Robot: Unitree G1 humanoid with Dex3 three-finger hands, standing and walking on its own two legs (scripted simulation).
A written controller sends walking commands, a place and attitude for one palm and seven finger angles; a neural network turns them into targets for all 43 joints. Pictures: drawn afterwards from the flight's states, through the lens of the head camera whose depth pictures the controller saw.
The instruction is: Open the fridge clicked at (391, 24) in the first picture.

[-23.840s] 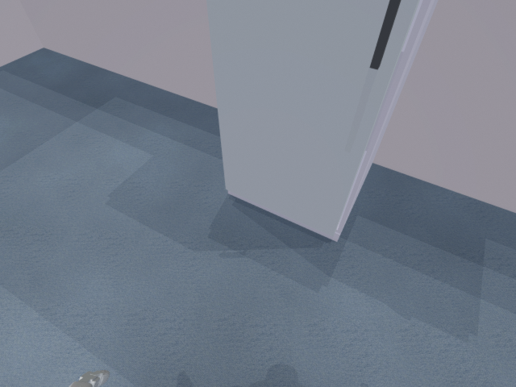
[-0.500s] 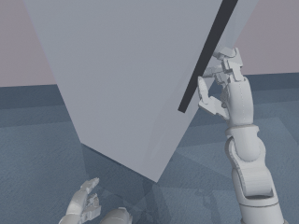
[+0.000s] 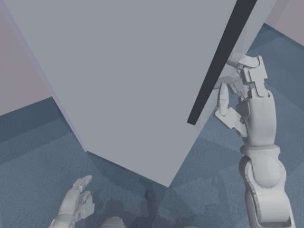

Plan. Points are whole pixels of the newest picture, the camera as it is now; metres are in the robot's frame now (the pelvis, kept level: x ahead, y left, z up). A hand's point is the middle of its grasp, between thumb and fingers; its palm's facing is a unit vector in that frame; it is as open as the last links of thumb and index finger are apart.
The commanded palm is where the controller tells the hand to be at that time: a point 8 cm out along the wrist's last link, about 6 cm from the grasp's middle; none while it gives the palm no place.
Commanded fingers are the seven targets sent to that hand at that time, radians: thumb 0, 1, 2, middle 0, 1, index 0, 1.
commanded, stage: walk backward, drawing the door open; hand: right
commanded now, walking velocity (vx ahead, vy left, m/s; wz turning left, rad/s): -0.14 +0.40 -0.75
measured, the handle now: (213, 71) +0.35 -0.07 +0.25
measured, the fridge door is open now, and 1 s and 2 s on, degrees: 56 80 76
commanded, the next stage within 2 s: stop walking and hold the door back in 0.50 s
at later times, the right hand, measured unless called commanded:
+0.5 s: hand (162, 181) +0.17 +0.01 +0.23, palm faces +0.44 +0.88 -0.21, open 5.6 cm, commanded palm +0.12 -0.02 +0.22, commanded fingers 0.00 -0.90 -0.90 0.45 1.40 0.45 1.40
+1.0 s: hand (138, 214) +0.13 +0.04 +0.26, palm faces +0.73 +0.68 -0.09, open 4.6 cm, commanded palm +0.10 +0.01 +0.23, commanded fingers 0.00 -0.90 -0.90 0.45 1.40 0.45 1.40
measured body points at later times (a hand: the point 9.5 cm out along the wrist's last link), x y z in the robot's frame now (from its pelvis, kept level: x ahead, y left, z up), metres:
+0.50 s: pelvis -0.06 +0.25 +0.02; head +0.01 +0.20 +0.46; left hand +0.18 +0.38 -0.09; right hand +0.14 -0.03 +0.24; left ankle +0.04 +0.41 -0.67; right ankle -0.09 +0.08 -0.73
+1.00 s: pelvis -0.09 +0.40 +0.00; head -0.08 +0.37 +0.45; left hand +0.21 +0.50 -0.07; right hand +0.08 +0.01 +0.27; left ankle +0.01 +0.49 -0.71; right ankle -0.13 +0.33 -0.73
